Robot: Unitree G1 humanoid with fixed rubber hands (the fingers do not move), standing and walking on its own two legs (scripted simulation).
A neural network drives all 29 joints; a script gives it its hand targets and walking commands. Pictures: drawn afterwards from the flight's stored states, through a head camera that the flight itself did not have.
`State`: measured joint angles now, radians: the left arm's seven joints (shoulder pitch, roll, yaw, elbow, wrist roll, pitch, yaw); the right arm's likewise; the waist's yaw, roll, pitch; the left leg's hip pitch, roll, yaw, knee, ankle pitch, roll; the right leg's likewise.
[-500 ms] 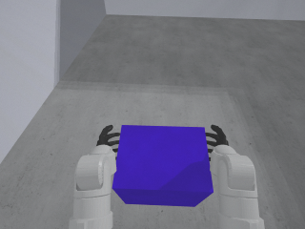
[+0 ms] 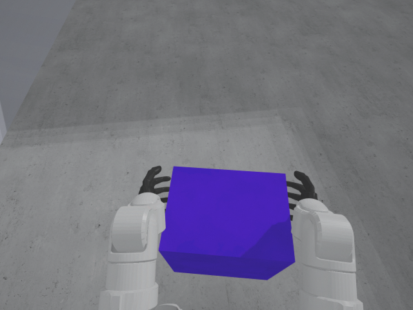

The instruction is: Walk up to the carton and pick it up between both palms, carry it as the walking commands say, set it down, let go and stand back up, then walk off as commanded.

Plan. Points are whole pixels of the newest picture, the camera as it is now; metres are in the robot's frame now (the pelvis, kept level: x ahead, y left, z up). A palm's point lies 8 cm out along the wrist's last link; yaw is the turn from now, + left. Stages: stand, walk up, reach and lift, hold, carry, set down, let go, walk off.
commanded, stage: carry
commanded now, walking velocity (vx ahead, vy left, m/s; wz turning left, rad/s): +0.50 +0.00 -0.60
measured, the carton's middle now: (224, 227) +0.29 +0.01 -0.03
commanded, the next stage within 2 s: none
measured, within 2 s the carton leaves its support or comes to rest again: neither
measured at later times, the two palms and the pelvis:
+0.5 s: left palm (218, 65) +0.68 +0.04 +0.10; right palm (329, 96) +0.56 -0.22 +0.10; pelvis +0.35 +0.03 +0.02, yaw -23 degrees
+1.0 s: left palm (291, 23) +0.98 -0.20 +0.08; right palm (378, 52) +0.82 -0.43 +0.07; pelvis +0.65 -0.14 +0.01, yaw -34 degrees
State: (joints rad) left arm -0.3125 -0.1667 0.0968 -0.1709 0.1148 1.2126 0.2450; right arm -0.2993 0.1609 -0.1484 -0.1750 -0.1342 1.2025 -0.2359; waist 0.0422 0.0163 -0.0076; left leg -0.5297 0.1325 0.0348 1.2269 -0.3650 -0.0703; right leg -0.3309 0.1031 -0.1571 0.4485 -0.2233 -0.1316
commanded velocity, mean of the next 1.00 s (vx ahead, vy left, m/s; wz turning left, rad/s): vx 0.50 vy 0.00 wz -0.60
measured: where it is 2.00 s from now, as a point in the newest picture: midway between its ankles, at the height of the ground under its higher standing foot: (321, 153)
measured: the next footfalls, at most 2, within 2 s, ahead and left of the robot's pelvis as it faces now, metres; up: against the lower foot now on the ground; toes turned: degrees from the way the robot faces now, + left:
left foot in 0.26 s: +0.40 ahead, +0.12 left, +0.00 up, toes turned -1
right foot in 0.74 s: +0.61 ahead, -0.20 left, +0.00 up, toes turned -37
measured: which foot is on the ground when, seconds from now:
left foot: up 0.00-0.24, down 0.26-0.76, up 0.78-1.00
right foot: down 0.00-0.30, up 0.32-0.72, down 0.74-1.00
